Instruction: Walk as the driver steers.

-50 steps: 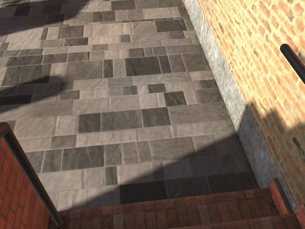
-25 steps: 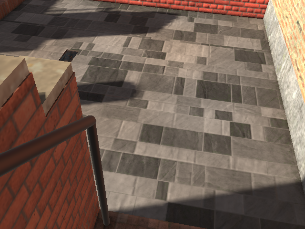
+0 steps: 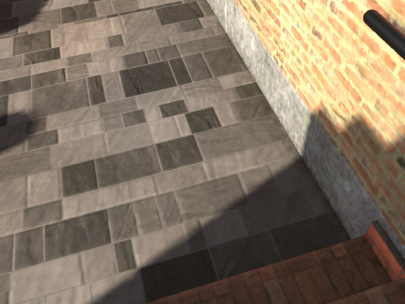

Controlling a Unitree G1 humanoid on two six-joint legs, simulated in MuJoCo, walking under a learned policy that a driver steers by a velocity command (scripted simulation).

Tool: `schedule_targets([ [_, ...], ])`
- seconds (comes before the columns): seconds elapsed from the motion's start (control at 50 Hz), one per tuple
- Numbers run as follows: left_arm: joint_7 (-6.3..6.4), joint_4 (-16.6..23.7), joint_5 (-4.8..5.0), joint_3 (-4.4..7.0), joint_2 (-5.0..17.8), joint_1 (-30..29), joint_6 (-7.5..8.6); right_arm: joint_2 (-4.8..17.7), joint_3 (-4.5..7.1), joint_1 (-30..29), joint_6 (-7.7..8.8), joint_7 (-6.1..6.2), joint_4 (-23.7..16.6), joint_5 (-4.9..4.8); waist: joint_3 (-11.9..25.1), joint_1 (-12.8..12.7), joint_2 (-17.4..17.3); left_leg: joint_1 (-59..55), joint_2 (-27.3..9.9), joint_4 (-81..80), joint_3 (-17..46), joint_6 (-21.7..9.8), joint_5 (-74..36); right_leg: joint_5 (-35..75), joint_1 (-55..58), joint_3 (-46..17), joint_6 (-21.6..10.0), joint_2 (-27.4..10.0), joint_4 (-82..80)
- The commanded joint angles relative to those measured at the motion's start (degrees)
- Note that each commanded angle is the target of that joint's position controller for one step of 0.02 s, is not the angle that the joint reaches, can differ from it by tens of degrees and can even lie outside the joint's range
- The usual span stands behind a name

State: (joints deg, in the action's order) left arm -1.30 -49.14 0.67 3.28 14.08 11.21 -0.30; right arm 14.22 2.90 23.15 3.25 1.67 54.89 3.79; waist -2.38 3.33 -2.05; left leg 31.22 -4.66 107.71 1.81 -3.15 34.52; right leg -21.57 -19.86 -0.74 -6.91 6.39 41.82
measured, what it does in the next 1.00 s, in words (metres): goes down, turning left: left foot 0.18 m lower, then right foot 0.19 m lower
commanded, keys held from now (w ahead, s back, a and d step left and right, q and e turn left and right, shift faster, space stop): w+shift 0.04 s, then w+q+shift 0.96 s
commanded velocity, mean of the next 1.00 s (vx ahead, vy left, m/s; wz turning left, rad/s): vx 0.99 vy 0.00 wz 0.54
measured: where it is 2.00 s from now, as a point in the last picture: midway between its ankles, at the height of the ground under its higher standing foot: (115, 161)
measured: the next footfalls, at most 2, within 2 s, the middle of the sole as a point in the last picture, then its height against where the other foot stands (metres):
left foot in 0.32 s outside the picture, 0.18 m lower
right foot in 0.66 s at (259, 297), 0.19 m lower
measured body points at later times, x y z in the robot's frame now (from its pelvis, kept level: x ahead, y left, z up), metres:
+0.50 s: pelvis +0.37 -0.02 -0.23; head +0.36 -0.04 +0.22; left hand +0.54 +0.20 -0.32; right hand +0.25 -0.26 -0.37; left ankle +0.26 +0.02 -0.90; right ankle +0.54 -0.18 -0.85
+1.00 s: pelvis +0.81 +0.03 -0.49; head +0.81 +0.04 -0.04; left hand +0.56 +0.13 -0.63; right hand +1.12 -0.06 -0.58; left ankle +0.92 +0.13 -1.20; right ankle +0.61 -0.18 -1.04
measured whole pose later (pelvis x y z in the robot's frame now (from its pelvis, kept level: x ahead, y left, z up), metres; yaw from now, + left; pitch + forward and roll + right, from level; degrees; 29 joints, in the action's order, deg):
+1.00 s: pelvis +0.81 +0.03 -0.49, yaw +36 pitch -2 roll -4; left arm 1.4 -62.7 -2.3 1.9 11.1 33.8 5.8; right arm 16.5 3.2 0.8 2.4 -3.3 50.0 2.9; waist -1.7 -3.9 -4.0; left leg 29.1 -1.0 34.9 -9.8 -10.4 -21.9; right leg -47.6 4.1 17.7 1.5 -1.4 69.2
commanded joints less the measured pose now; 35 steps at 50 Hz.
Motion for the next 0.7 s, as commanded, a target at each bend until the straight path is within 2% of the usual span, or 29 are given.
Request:
schedule_targets([
  [0.02, 1.44, -1.2, -1.11, 0.89, 7.2, 12.24, 1.18, 6.54, 1.24, -9.13, 1.71, 0.2, -6.75, 0.73, 2.55, -5.01, 2.55, 35.46, -2.2, -19.06, 5.97, 4.18, -8.98, 0.58, 21.6, -34.58, -14.66, -19.51, -9.33],
  [0.04, 2.34, -0.09, -1.02, -0.09, 5.59, 8.66, 2.07, 5.65, 0.95, -10.43, 0.33, -0.53, -7.27, 0.23, -1.76, -1.5, 1.23, 22.54, -1.36, -37.62, 3.52, 6.53, -17.55, 8.55, 3.14, -29.06, -12.76, -15.33, -10.9],
  [0.06, 2.71, -0.5, -1.58, 0.33, 7.31, 7.84, 2.87, 4.49, 0.66, -10.1, -0.83, -0.54, -6.77, 1.12, -2.43, -0.96, 5.19, 13.25, -0.06, -40.71, -0.2, 6.58, -21.11, 21.66, -3.75, -26.33, -12.06, -13.93, -11.26],
  [0.08, 2.25, -2.49, -2.56, 1.77, 10.47, 10.74, 3.58, 5.1, 1.05, -2.92, -1.62, -0.61, -2.35, 0.76, 1.77, -0.47, 8.98, 10.37, 0.69, -35.63, -1.88, 5.06, -28.46, 31.8, -0.17, -23.97, -10.16, -14.03, -8.46],
  [0.12, 2.73, -3.57, 0.44, 0.21, 2.08, 8.05, 5.18, 5.3, 1.1, -9.82, -0.32, -1.96, -5.19, -2.61, -0.86, 0.71, 4.59, 0.0, 1.16, -61.53, -1.16, 3.21, -61.42, 9.21, -11.78, -13.19, -3.35, -5.03, -2.65],
  [0.16, 2.7, -3.55, 0.59, -0.3, 2.64, 6.89, 5.02, 1.65, -0.2, -10.09, 0.01, -2.84, -2.97, -2.79, 0.4, -0.56, 4.89, -16.48, 5.48, -62.67, -4.14, 2.04, -70.37, 7.37, -18.45, -9.26, -0.66, -4.22, 1.0],
  [0.18, 2.86, -3.33, -0.62, -0.23, 3.9, 6.8, 5.1, 1.46, -0.23, -5.7, -0.41, -3.11, -1.11, -3.29, 1.83, 0.1, 7.3, -21.84, 7.89, -58.46, -4.41, 0.96, -70.2, 10.26, -20.13, -7.81, 0.05, -5.46, 3.88],
  [0.2, 2.98, -4.56, -0.87, -0.44, 3.11, 8.93, 4.98, 2.35, -0.21, -4.93, -0.61, -3.33, 0.36, -3.45, -1.99, -0.82, 7.79, -19.89, 8.89, -56.81, -4.48, -0.26, -64.77, 13.13, -18.18, -7.73, 0.88, -6.28, 7.76],
  [0.26, 4.17, -5.45, -3.52, -0.34, 4.37, 6.75, 3.87, 5.45, 1.29, 7.13, -1.76, -2.62, 4.26, -0.68, -3.86, 3.87, 6.47, -23.11, 12.98, -53.68, -12.51, -5.4, -46.93, 40.49, -12.49, -4.55, 2.42, -8.58, 27.07],
  [0.28, 3.41, -4.0, -4.21, 0.1, 5.62, 4.52, 3.55, 6.73, 1.65, 12.99, -2.37, -1.79, 5.31, -2.34, -3.26, 6.88, -0.33, -32.03, 13.97, -65.92, -15.05, -6.3, -33.4, 55.5, -14.78, 0.43, 2.86, -8.18, 38.39],
  [0.3, 3.91, -5.14, -3.72, 0.66, 6.71, 3.22, 3.4, 7.91, 2.61, 19.53, -2.24, -2.16, 5.38, -2.08, -4.02, 13.47, -2.97, -33.61, 4.49, -83.9, -3.21, -13.68, -33.57, 51.98, -13.62, 1.31, 3.4, -6.06, 69.25],
  [0.32, 4.46, -3.58, -5.2, 0.01, 3.05, -7.96, 2.81, 4.86, 1.98, 24.13, -2.34, -3.0, 6.78, -5.04, -6.49, 19.28, -7.55, -37.75, -0.65, -91.65, 2.69, -16.78, -46.81, 0.89, -26.46, 7.23, 2.57, 1.24, 94.87],
  [0.34, 3.96, 3.23, -4.84, -2.49, -4.69, -3.91, 3.43, 2.78, -0.81, 19.56, -1.46, -3.52, 6.83, -5.36, -6.66, 3.49, -9.96, -42.68, -3.04, -66.63, 12.02, -12.6, -80.25, -17.44, -45.28, 2.57, 0.73, 1.46, 90.2],
  [0.36, 3.09, 5.06, -5.34, -2.79, -2.81, -1.42, 3.97, 2.38, -1.02, 19.34, -0.31, -3.45, 7.41, -4.53, 0.55, 0.1, 0.57, -51.6, -6.55, -67.3, 25.59, -16.91, -69.79, -13.36, -51.8, -5.02, 0.78, -3.6, 73.04],
  [0.38, 2.99, 2.99, -6.29, -3.1, -1.42, 1.8, 4.24, 5.14, 0.05, 17.05, -0.02, -2.91, 6.99, -3.9, 1.58, -1.58, 5.78, -45.05, -9.13, -68.79, 33.37, -22.02, -46.96, -18.38, -52.65, -8.37, 1.46, -5.18, 66.21],
  [0.4, 3.36, 4.14, -6.21, -2.92, -0.82, -1.77, 4.81, 6.91, 0.15, 9.47, 1.26, -1.73, 5.17, -3.15, -2.46, -5.31, 4.04, -33.84, -11.88, -73.85, 41.85, -22.96, -26.22, -9.45, -54.23, -11.64, 4.19, -8.62, 52.05],
  [0.42, 3.61, 2.93, -6.84, -1.87, 2.98, -5.74, 4.5, 7.25, 0.03, 3.8, 1.89, -1.54, 2.87, -2.74, -6.35, -5.77, 7.32, -22.09, -9.03, -77.42, 43.92, -22.42, -17.26, -6.68, -50.67, -9.36, 7.17, -8.8, 47.92],
  [0.44, 2.81, 5.87, -5.28, -2.4, 2.95, -10.94, 4.07, 6.7, -0.45, 0.88, 2.18, -0.29, 0.58, -1.98, -9.4, -6.59, 7.75, -1.12, -5.05, -82.37, 39.26, -21.53, -20.34, 7.14, -32.27, -5.61, 10.56, -9.1, 26.49],
  [0.46, 2.47, 1.23, -4.67, -2.18, 1.93, -5.84, 3.53, 8.51, 0.18, 4.14, 2.16, -0.22, 1.89, -1.16, -7.81, -6.06, 2.79, 7.98, -3.48, -78.15, 35.07, -20.12, -28.18, 21.04, -17.58, -1.78, 9.98, -7.95, 30.47],
  [0.48, 1.74, 2.03, -3.72, -1.12, 4.13, -7.86, 4.42, 3.2, -0.83, 5.22, 3.1, 0.14, 2.86, -2.79, -7.65, -5.03, 6.24, 7.51, 2.24, -70.65, 29.03, -16.75, -19.36, 42.37, -16.23, -4.51, 9.59, -9.85, 17.68],
  [0.52, 0.32, 2.27, -3.41, -2.1, 0.95, -7.33, 5.32, 3.26, -0.79, 0.59, 3.84, -0.15, 0.88, -5.15, -4.66, -4.38, 6.31, 13.39, 8.57, -65.19, 23.26, -12.8, -11.29, 58.31, -0.09, -1.47, 7.78, -7.75, 2.55],
  [0.56, -0.45, 3.94, -1.55, -2.52, -1.67, -9.0, 4.99, 3.44, -0.41, 4.09, 2.93, -1.2, 1.48, -4.35, -4.82, 1.06, -0.5, 12.29, 9.47, -63.29, 18.98, -10.61, -13.69, 52.3, 10.83, 2.76, 8.05, -4.54, -3.75],
  [0.58, -0.29, 2.42, -1.87, -1.81, -1.52, -3.34, 4.86, 3.27, -0.47, 2.65, 2.52, -1.72, 1.23, -3.54, -1.53, -0.02, -5.26, 10.47, 9.1, -56.97, 20.28, -10.2, -17.72, 53.72, 16.5, 2.16, 7.54, -3.14, 2.63],
  [0.6, 0.49, 0.66, -1.62, -1.45, -0.47, 4.78, 4.57, 3.33, -0.25, 1.94, 1.6, -1.62, 1.33, -2.13, 1.04, -4.0, -7.54, 8.05, 9.99, -46.18, 16.95, -9.03, -21.35, 49.64, 22.0, 1.77, 7.02, -3.38, 0.04],
  [0.62, 1.07, -2.98, -1.16, 0.36, 2.13, 19.54, 4.18, 5.79, 0.52, -1.84, 0.79, -2.06, 0.83, -0.87, 6.71, -13.15, -6.37, 4.6, 9.75, -31.51, 15.3, -8.8, -35.6, 45.42, 31.57, -0.11, 6.73, -5.17, -5.52],
  [0.64, 1.74, -6.38, -2.51, 1.91, 5.62, 30.71, 4.46, 6.51, 1.15, -4.66, 0.73, -1.95, 0.91, -1.44, 6.05, -20.17, -1.24, 12.09, 11.73, -9.9, 11.97, -7.45, -42.39, 43.23, 42.81, -0.8, 5.5, -7.91, -11.97],
  [0.66, 1.21, -8.73, -2.26, 3.56, 8.71, 34.81, 4.46, 3.32, 1.56, -11.43, 1.0, -1.38, -1.12, -1.53, 0.77, -23.62, 9.09, 22.82, 19.33, 15.32, 7.94, -7.04, 2.7, 43.02, 44.82, -5.04, 2.79, -14.95, -17.03],
  [0.68, -0.63, -6.07, -5.38, 0.93, 6.45, 23.56, 5.43, -3.09, -0.27, -2.19, 1.3, 0.21, -6.26, -5.4, 0.88, -7.77, 13.76, 37.46, 13.05, 18.39, 4.97, -7.01, 7.55, 74.55, 47.91, -12.57, 4.32, -26.85, 2.96],
  [0.7, -1.49, -4.24, -3.74, 0.31, 2.18, 19.76, 6.06, -2.49, -0.46, 0.78, 0.65, 1.17, -4.51, -4.2, 5.46, -5.44, 7.48, 38.91, 6.06, 4.07, 4.62, -7.14, -0.27, 65.57, 46.3, -15.81, 3.91, -29.31, -0.67],
])
Over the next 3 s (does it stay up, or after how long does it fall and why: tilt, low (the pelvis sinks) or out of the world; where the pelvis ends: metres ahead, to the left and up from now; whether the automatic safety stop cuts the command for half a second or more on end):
stays up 2.47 0.60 -0.55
